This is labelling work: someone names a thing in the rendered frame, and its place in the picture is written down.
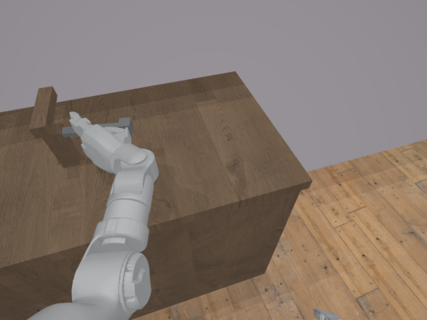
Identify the left robot hand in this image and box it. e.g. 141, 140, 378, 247
69, 111, 131, 173

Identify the counter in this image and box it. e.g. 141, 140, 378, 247
0, 71, 312, 320

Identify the left robot upper arm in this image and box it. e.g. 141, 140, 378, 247
27, 250, 151, 320

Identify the tap lever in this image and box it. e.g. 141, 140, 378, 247
61, 117, 133, 137

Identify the robot left forearm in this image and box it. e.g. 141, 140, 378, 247
71, 143, 159, 300

